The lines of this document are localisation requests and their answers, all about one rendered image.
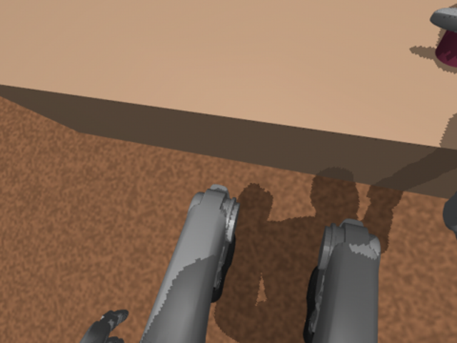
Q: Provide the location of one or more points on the left robot foot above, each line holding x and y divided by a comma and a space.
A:
217, 291

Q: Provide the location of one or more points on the left robot hand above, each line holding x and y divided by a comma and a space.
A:
99, 332

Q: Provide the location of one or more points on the right robot foot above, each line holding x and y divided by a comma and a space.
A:
311, 306

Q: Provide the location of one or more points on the right robot hand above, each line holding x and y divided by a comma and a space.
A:
445, 18

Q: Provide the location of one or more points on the right robot arm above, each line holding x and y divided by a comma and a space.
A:
450, 214

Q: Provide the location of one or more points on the bottle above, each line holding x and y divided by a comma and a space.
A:
446, 51

